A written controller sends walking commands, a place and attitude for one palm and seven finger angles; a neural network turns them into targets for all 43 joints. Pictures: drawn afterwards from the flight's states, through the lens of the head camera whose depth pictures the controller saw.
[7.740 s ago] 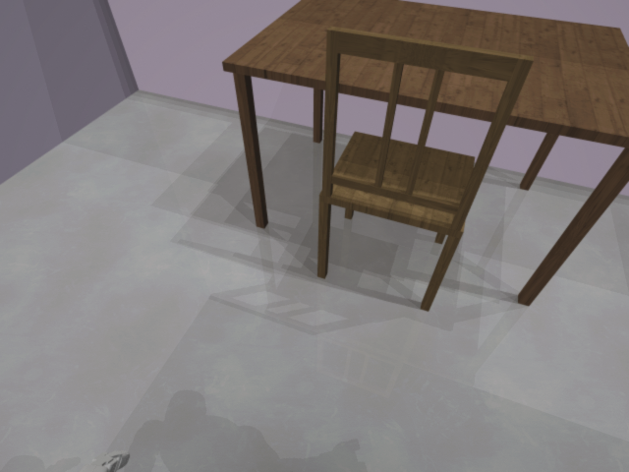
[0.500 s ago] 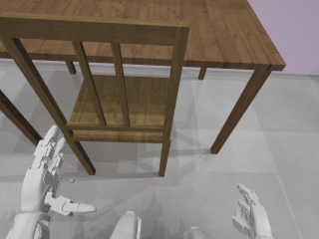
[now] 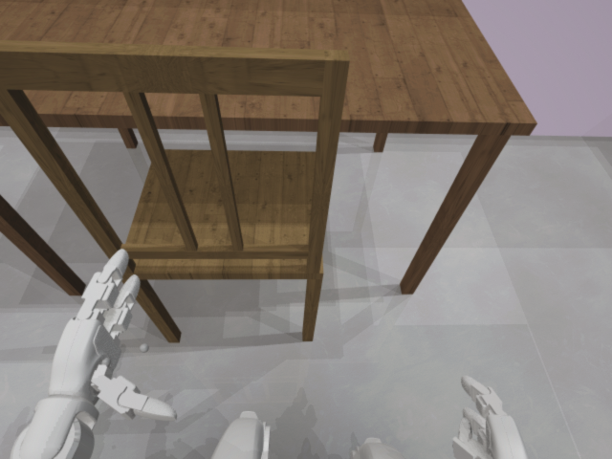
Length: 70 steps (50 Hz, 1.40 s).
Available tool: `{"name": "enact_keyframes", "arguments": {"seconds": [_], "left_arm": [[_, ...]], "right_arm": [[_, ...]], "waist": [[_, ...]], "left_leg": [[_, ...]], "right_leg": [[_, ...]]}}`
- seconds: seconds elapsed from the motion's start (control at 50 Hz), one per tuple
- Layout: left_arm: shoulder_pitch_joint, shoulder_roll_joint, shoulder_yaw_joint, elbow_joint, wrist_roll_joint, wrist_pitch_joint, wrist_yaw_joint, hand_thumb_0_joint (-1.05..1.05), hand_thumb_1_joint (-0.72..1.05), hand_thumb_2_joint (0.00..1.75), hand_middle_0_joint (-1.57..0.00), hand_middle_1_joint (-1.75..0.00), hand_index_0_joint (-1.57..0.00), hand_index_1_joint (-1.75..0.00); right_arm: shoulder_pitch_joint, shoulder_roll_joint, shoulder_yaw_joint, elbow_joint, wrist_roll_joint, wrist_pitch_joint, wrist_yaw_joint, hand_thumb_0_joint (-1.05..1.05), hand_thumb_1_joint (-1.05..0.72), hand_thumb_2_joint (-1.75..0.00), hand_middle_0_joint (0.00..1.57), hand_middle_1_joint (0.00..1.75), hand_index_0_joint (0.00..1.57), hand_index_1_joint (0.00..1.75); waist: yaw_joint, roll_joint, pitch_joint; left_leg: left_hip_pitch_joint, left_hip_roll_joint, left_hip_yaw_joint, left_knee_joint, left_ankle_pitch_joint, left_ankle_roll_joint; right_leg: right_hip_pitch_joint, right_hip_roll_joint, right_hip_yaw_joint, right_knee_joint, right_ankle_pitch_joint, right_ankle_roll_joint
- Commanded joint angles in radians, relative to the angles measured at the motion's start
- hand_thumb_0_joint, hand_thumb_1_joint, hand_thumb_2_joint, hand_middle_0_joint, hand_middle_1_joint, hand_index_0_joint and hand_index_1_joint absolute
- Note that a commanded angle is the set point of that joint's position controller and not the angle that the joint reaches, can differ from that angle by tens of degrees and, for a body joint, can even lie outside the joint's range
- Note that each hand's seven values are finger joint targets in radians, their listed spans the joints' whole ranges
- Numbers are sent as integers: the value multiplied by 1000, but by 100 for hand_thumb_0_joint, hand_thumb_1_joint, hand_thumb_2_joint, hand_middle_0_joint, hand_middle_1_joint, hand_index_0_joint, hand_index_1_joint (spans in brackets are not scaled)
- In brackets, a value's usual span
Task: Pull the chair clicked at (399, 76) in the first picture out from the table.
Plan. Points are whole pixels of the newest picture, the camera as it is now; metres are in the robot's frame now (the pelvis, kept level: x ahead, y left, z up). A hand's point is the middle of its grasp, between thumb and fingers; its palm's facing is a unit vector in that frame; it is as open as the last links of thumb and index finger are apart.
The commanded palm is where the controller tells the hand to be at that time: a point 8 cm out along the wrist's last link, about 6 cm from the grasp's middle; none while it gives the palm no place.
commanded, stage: raise the hand toward the chair's back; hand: left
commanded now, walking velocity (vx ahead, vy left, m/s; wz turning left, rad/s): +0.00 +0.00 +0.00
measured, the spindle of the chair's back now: (169, 186) +0.51 +0.24 +0.02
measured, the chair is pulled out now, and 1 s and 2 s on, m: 0.00 0.00 0.00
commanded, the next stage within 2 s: aim the fingers beside a spindle in 0.32 s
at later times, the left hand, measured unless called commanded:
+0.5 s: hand (148, 337) +0.25 +0.20 +0.05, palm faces +0.09 -0.99 -0.07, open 16.9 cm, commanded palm +0.23 +0.25 +0.05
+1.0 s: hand (169, 314) +0.29 +0.19 +0.02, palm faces +0.03 -1.00 -0.04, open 16.9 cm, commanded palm +0.27 +0.25 +0.03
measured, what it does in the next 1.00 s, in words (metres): stands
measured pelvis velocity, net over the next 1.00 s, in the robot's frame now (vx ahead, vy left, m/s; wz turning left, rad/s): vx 0.00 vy -0.01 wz -0.01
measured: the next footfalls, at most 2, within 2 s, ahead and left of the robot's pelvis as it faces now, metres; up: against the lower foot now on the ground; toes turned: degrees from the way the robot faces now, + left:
none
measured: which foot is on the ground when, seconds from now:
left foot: down 0.00-1.00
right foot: down 0.00-1.00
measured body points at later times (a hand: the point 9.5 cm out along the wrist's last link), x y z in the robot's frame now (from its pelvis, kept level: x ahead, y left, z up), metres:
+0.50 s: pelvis +0.00 -0.02 +0.00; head +0.06 -0.01 +0.44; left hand +0.24 +0.25 +0.06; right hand +0.18 -0.25 -0.08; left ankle +0.05 +0.12 -0.65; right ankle -0.01 -0.15 -0.65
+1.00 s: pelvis +0.00 -0.01 -0.01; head +0.08 -0.01 +0.43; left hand +0.28 +0.24 +0.03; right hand +0.16 -0.27 -0.11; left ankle +0.05 +0.12 -0.65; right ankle -0.01 -0.15 -0.65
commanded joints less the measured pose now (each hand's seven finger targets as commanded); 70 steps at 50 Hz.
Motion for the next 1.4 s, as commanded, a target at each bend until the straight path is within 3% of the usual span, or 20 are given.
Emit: {"name": "enact_keyframes", "arguments": {"seconds": [0.0, 0.06, 0.14, 0.2, 0.26, 0.36, 0.44, 0.48, 0.56, 0.64, 0.72, 0.86, 0.94, 1.0, 1.12, 1.14, 1.2, 1.28, 1.34, 1.38], "left_arm": [[-75, 151, 112, -289, -14, -139, 56, 0, -50, 30, -6, -8, -6, -8], [-87, 138, 92, -260, 8, -180, 85, 0, -50, 30, -6, -8, -6, -8], [-46, 107, 50, -144, 11, -150, 46, 0, -50, 30, -6, -8, -6, -8], [-47, 126, 56, -179, -5, -116, 8, 0, -50, 30, -6, -8, -6, -8], [-57, 152, 93, -236, -16, -114, 15, 0, -50, 30, -6, -8, -6, -8], [-87, 131, 98, -215, -10, -168, 56, 0, -50, 30, -6, -8, -6, -8], [-137, 135, 82, -115, 6, -166, 33, 0, -50, 30, -6, -8, -6, -8], [-154, 110, 43, -111, 7, -155, 8, 0, -50, 30, -6, -8, -6, -8], [-142, 134, 68, -162, -9, -140, -8, 0, -50, 30, -6, -8, -6, -8], [-186, 180, 133, -147, -5, -162, 32, 0, -50, 30, -6, -8, -6, -8], [-215, 156, 128, -69, 1, -179, 41, 0, -50, 30, -6, -8, -6, -8], [-297, 139, 71, -49, -4, -162, -12, 0, -50, 30, -6, -8, -6, -8], [-347, 200, 141, -10, -6, -173, 11, 0, -50, 30, -6, -8, -6, -8], [-370, 217, 175, 17, -1, -185, 27, 0, -50, 30, -6, -8, -6, -8], [-454, 186, 125, 64, 11, -173, 12, 0, -50, 30, -6, -8, -6, -8], [-470, 169, 103, 78, 11, -167, 4, 0, -50, 30, -6, -8, -6, -8], [-510, 197, 125, 126, 11, -156, -6, 0, -50, 30, -6, -8, -6, -8], [-544, 231, 162, 114, 12, -169, 1, 0, -50, 30, -6, -8, -6, -8], [-511, 237, 172, 88, 17, -182, 19, 0, -50, 30, -6, -8, -6, -8], [-516, 204, 148, 100, 20, -182, 30, 0, -50, 30, -6, -8, -6, -8]], "right_arm": [[-56, -127, -66, -146, -4, -71, -8, 0, -90, -90, 20, 30, 20, 30], [-57, -128, -64, -131, -10, -75, 0, 0, -90, -90, 20, 30, 20, 30], [-52, -140, -65, -132, -2, -66, 2, 0, -90, -90, 20, 30, 20, 30], [-50, -147, -70, -149, 6, -64, -5, 0, -90, -90, 20, 30, 20, 30], [-52, -138, -70, -151, 4, -65, -11, 0, -90, -90, 20, 30, 20, 30], [-58, -122, -66, -123, -6, -70, -8, 0, -90, -90, 20, 30, 20, 30], [-51, -138, -65, -110, -4, -64, -8, 0, -90, -90, 20, 30, 20, 30], [-52, -141, -64, -121, 0, -67, -7, 0, -90, -90, 20, 30, 20, 30], [-46, -143, -69, -135, -1, -68, -11, 0, -90, -90, 20, 30, 20, 30], [-53, -134, -70, -114, -7, -61, -11, 0, -90, -90, 20, 30, 20, 30], [-52, -135, -68, -106, -8, -51, -3, 0, -90, -90, 20, 30, 20, 30], [-34, -155, -70, -108, -4, -52, -5, 0, -90, -90, 20, 30, 20, 30], [-27, -159, -71, -93, -9, -47, -12, 0, -90, -90, 20, 30, 20, 30], [-30, -154, -69, -90, -12, -39, -7, 0, -90, -90, 20, 30, 20, 30], [-19, -159, -69, -86, -12, -26, -3, 0, -90, -90, 20, 30, 20, 30], [-14, -163, -68, -86, -13, -25, -4, 0, -90, -90, 20, 30, 20, 30], [-4, -171, -70, -77, -11, -17, -7, 0, -90, -90, 20, 30, 20, 30], [2, -168, -72, -76, -15, -10, -5, 0, -90, -90, 20, 30, 20, 30], [6, -165, -73, -85, -18, -5, 5, 0, -90, -90, 20, 30, 20, 30], [7, -160, -74, -82, -19, 4, 11, 0, -90, -90, 20, 30, 20, 30]], "waist": [[18, 47, -225], [10, 75, -193], [-2, 33, -154], [7, 28, -210], [14, 16, -255], [2, 10, -197], [-18, -11, -154], [-15, 26, -175], [3, 17, -283], [7, 6, -255], [1, 20, -218], [-13, 32, -279], [-9, -20, -270], [6, 16, -280], [-12, 56, -311], [-26, 34, -312], [-26, 8, -306], [-9, 48, -361], [5, 75, -398], [-9, 55, -382]], "left_leg": [[300, -26, 4, -187, 192, 21], [278, -26, 1, -182, 162, 19], [236, -28, 10, -184, 106, 23], [260, -32, 21, -182, 140, 28], [284, -33, 22, -177, 193, 31], [260, -31, 19, -156, 193, 27], [207, -30, 20, -139, 132, 29], [220, -32, 24, -137, 136, 29], [262, -35, 30, -130, 217, 34], [237, -30, 29, -120, 224, 31], [201, -31, 33, -114, 182, 27], [226, -27, 28, -104, 191, 31], [184, -24, 24, -91, 172, 31], [182, -26, 26, -94, 172, 27], [200, -22, 27, -83, 176, 25], [199, -20, 20, -81, 174, 29], [177, -18, 19, -73, 161, 27], [212, -16, 18, -65, 210, 24], [248, -12, 11, -67, 281, 19], [245, -13, 12, -65, 269, 19]], "right_leg": [[15, 36, -43, -158, 181, -49], [-20, 34, -44, -142, 153, -52], [-19, 35, -36, -166, 123, -48], [32, 30, -23, -181, 163, -44], [66, 29, -22, -178, 216, -41], [20, 31, -24, -164, 211, -41], [-23, 30, -13, -164, 157, -40], [-22, 25, -8, -160, 167, -41], [44, 22, -4, -152, 260, -40], [23, 27, -5, -138, 261, -40], [-13, 26, -2, -130, 219, -41], [-28, 24, -1, -120, 229, -42], [-43, 29, 1, -111, 203, -40], [-46, 26, 0, -96, 197, -44], [-82, 28, -2, -83, 203, -46], [-96, 31, -6, -81, 195, -45], [-102, 31, -4, -79, 188, -44], [-105, 31, -7, -57, 219, -49], [-96, 34, -15, -39, 261, -53], [-111, 34, -17, -43, 258, -48]]}}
